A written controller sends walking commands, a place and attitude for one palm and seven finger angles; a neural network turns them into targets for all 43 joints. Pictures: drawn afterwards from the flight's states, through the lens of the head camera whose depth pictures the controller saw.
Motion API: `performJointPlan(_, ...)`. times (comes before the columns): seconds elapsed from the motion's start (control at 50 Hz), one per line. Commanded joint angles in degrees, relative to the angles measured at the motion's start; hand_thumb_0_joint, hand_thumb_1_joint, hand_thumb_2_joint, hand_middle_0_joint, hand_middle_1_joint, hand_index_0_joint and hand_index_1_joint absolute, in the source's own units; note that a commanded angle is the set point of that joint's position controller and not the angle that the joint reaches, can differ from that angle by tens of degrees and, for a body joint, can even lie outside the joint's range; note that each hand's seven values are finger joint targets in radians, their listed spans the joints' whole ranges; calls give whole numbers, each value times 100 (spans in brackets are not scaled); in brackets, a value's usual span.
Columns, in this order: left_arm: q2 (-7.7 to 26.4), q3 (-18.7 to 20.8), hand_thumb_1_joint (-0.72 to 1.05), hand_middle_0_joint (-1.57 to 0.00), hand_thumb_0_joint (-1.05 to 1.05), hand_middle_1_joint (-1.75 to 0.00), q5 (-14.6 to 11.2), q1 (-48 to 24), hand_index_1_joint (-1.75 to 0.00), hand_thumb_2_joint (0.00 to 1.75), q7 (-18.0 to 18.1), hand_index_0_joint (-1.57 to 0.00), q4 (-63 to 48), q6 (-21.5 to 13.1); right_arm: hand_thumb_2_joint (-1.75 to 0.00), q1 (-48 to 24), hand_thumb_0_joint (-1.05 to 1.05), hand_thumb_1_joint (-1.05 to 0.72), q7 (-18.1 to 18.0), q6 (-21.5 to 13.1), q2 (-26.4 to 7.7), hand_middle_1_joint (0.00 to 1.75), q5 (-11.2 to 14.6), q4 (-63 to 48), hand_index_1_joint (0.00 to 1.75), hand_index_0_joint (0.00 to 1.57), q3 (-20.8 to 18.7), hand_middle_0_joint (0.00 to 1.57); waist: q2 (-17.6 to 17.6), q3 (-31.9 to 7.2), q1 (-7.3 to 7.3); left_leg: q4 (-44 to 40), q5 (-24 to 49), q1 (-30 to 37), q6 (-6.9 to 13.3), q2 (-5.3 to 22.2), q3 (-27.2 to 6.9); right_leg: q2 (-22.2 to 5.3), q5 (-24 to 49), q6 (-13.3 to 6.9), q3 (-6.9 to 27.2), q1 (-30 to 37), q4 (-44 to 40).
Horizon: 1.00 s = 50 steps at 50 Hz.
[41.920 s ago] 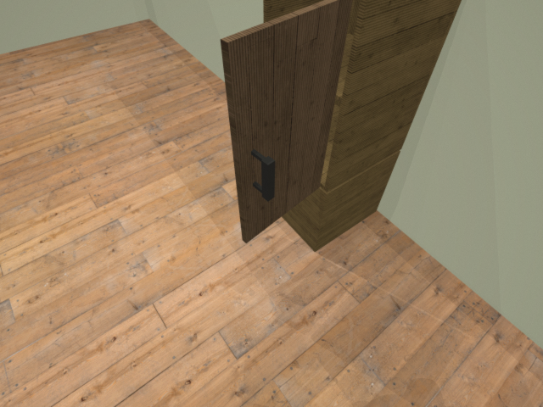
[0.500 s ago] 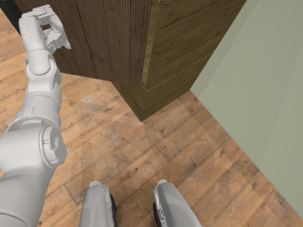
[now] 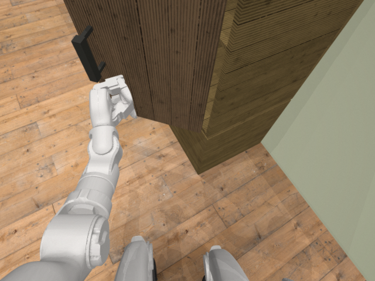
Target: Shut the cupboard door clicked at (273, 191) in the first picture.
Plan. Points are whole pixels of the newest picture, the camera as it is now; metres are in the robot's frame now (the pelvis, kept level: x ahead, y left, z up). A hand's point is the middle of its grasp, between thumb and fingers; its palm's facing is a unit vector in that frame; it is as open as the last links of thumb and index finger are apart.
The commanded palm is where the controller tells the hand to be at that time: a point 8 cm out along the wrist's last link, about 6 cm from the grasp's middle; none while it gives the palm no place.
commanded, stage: pull the fist back off the door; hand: left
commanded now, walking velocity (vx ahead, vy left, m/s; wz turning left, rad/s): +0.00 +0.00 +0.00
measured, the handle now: (92, 55) +0.63 +0.20 +0.04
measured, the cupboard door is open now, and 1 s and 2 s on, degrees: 45 45 45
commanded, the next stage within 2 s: draw the hand back to the body in 0.02 s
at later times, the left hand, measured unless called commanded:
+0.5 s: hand (93, 119) +0.40 +0.15 +0.12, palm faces +0.15 -0.99 -0.04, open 3.1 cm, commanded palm +0.35 +0.19 +0.12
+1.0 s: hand out of the picture +0.28 +0.23 +0.20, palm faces +0.28 -0.91 -0.29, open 3.7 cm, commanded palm +0.23 +0.27 +0.22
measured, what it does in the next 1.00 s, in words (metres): rises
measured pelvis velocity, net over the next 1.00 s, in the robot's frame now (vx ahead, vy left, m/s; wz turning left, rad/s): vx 0.02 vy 0.01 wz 0.02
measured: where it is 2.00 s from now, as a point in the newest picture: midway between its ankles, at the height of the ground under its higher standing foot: outside the picture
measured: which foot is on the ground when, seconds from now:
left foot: down 0.00-1.00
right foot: down 0.00-1.00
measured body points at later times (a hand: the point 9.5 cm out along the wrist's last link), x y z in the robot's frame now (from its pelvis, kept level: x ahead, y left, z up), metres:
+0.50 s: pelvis +0.00 -0.01 +0.05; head +0.07 -0.02 +0.49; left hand +0.38 +0.20 +0.12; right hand +0.06 -0.26 -0.08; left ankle +0.06 +0.13 -0.63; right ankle -0.03 -0.12 -0.63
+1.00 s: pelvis +0.02 +0.01 +0.11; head +0.02 -0.02 +0.56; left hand +0.26 +0.27 +0.22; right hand +0.24 -0.20 +0.03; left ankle +0.06 +0.13 -0.63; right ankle -0.03 -0.12 -0.63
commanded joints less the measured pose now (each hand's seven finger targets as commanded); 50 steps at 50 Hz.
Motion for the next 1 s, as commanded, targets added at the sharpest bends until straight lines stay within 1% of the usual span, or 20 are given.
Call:
performJointPlan(0.0, 724, 41, 90, -130, 0, -150, 34, -2601, -150, 90, 84, -130, -837, -371, -90, 883, 0, -90, -113, -28, -850, 30, -4, -184, 30, 20, -238, 20, -216, -2423, -317, -412, 1677, 2897, 236, -310, -42, 161, 2881, -1, -75, 361, -1088)
performJointPlan(0.02, 763, 72, 90, -130, 0, -150, 53, -2679, -150, 90, 101, -130, -732, -389, -90, 850, 0, -90, -134, -28, -849, 30, -4, -178, 30, 20, -234, 20, -320, -2340, -353, -432, 1476, 2762, 246, -314, -33, 148, 2714, 13, -58, 347, -1124)
performJointPlan(0.06, 852, 127, 90, -130, 0, -150, 70, -2979, -150, 90, 135, -130, -769, -506, -90, 812, 0, -90, -171, -62, -853, 30, -32, -177, 30, 20, -212, 20, -92, -2367, -329, -423, 1295, 2799, 242, -324, -50, 144, 2426, -13, -40, 181, -1103)
performJointPlan(0.12, 779, 63, 90, -130, 0, -150, 84, -3026, -150, 90, 124, -130, -424, -579, -90, 726, 0, -90, -164, -101, -835, 30, -52, -153, 30, 20, -182, 20, -103, -2341, -372, -413, 1145, 2688, 247, -327, -63, 137, 2235, -11, -37, 90, -1105)
performJointPlan(0.16, 1309, 541, 90, -130, 0, -150, 32, -2424, -150, 90, 69, -130, -833, -627, -90, 732, 0, -90, -162, -80, -887, 30, -34, -332, 30, 20, -195, 20, 159, -3027, 66, -538, 1465, 3065, 210, -337, -17, 154, 2473, -64, -11, 568, -1045)
performJointPlan(0.2, 1239, 503, 90, -130, 0, -150, -103, -1776, -150, 90, -86, -130, -1387, -529, -90, 632, 0, -90, -168, -47, -824, 30, 63, -517, 30, 20, -187, 20, 173, -3316, 266, -706, 1818, 3378, 201, -342, 73, 158, 2927, -60, -1, 1069, -1151)
performJointPlan(0.26, 1008, 249, 90, -130, 0, -150, -336, -735, -150, 90, -328, -130, -1928, -110, -90, 621, 0, -90, -215, -14, -810, 30, 230, -728, 30, 20, -162, 20, -247, -2953, 327, -1053, 1817, 3422, 242, -352, 172, 201, 3231, -20, 19, 1679, -1511)
performJointPlan(0.32, 1119, 247, 90, -130, 0, -150, -636, -454, -150, 90, -456, -130, -2720, 212, -90, 489, 0, -90, -357, -46, -800, 30, 391, -821, 30, 20, -135, 20, -698, -2359, 304, -1423, 1365, 3236, 305, -365, 267, 173, 3097, 69, 107, 2198, -2005)
performJointPlan(0.34, 917, 13, 90, -130, 0, -150, -680, -438, -150, 90, -507, -130, -2921, 251, -90, 425, 0, -90, -395, -89, -779, 30, 429, -821, 30, 20, -127, 20, -703, -2074, 234, -1530, 1226, 3295, 316, -369, 272, 169, 2939, 85, 114, 2175, -2159)
performJointPlan(0.38, 963, -41, 90, -130, 0, -150, -747, -441, -150, 90, -545, -130, -3320, 212, -90, 334, 0, -90, -487, -209, -787, 30, 467, -755, 30, 20, -128, 20, -511, -1891, 201, -1690, 1080, 3602, 311, -348, 254, 162, 2596, 83, 107, 2102, -2355)
performJointPlan(0.44, 862, -232, 90, -130, 0, -150, -776, 50, -150, 90, -666, -130, -3541, 191, -90, 216, 0, -90, -542, -365, -791, 30, 492, -695, 30, 20, -117, 20, -326, -1543, 236, -1940, 1074, 3974, 297, -334, 198, 160, 2431, 39, 22, 2087, -2528)
performJointPlan(0.46, 829, -312, 90, -130, 0, -150, -796, 243, -150, 90, -722, -130, -3730, 203, -90, 187, 0, -90, -554, -412, -788, 30, 513, -724, 30, 20, -107, 20, 37, -1487, 280, -2004, 1119, 4182, 293, -352, 210, 164, 2430, 14, 26, 2094, -2584)
performJointPlan(0.54, 934, -206, 90, -127, 0, -147, -1017, 1370, -147, 90, -975, -127, -3962, 526, -90, -123, 0, -90, -561, -510, -785, 30, 585, -872, 30, 20, -45, 20, -151, -1127, 510, -2374, 1143, 4319, 289, -364, 230, 129, 2435, 4, -12, 2481, -2866)
performJointPlan(0.62, 1063, -53, 90, -116, 0, -135, -1211, 2105, -135, 90, -1154, -116, -4841, 802, -90, -456, 0, -90, -602, -601, -743, 30, 652, -1106, 30, 20, 6, 20, -73, -1072, 709, -2639, 1465, 4620, 291, -377, 272, 101, 2818, -10, -46, 2965, -2979)
performJointPlan(0.64, 1451, -442, 90, -113, 0, -132, -534, 2324, -132, 90, -913, -113, -5112, 1115, -90, -651, 0, -90, -722, -360, -640, 30, 666, -1226, 30, 20, -21, 20, -156, -1129, 693, -2935, 1477, 5061, 303, -408, 335, -50, 2939, -10, 258, 3134, -3385)
performJointPlan(0.66, 1323, -432, 90, -111, 0, -129, -554, 2429, -129, 90, -790, -111, -5432, 1328, -90, -697, 0, -90, -809, -293, -615, 30, 660, -1344, 30, 20, 2, 20, -265, -968, 632, -3060, 1553, 5170, 342, -425, 326, -49, 3008, -10, 192, 3293, -3534)
performJointPlan(0.68, 1434, -379, 90, -108, 0, -126, -486, 2574, -126, 90, -683, -108, -5663, 1491, -90, -835, 0, -90, -872, -248, -618, 30, 665, -1359, 30, 20, 26, 20, -181, -844, 663, -3188, 1551, 5295, 344, -401, 368, -78, 3026, 15, 193, 3403, -3677)
performJointPlan(0.74, 1514, -273, 90, -100, 0, -117, -436, 2919, -117, 90, -508, -100, -5935, 1860, -90, -1102, 0, -90, -1012, -212, -597, 30, 661, -1388, 30, 20, 132, 20, -428, -339, 682, -3528, 1584, 5563, 364, -379, 331, -75, 2999, 11, 98, 3638, -4018)
performJointPlan(0.9, 1467, -158, 90, -78, 0, -93, -381, 3789, -93, 90, -383, -78, -6894, 2334, -90, -1382, 0, -90, -1048, -426, -532, 30, 599, -1357, 30, 20, 304, 20, 66, 46, 804, -4275, 1989, 6499, 306, -346, 284, -60, 3075, -52, -61, 4279, -4680)
performJointPlan(0.98, 1563, 97, 90, -67, 0, -81, -375, 4495, -81, 90, -357, -67, -7469, 2420, -90, -1422, 0, -90, -986, -562, -529, 30, 540, -1342, 30, 20, 321, 20, -44, 87, 879, -4486, 2298, 6690, 281, -312, 267, -60, 3312, -50, -113, 4587, -4826)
